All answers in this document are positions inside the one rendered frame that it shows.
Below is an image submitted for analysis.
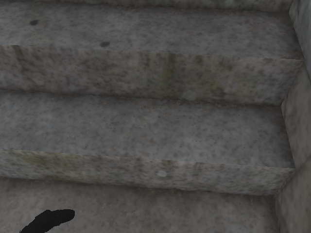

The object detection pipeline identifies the left robot hand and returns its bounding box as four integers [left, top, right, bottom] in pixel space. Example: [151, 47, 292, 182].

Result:
[19, 209, 75, 233]

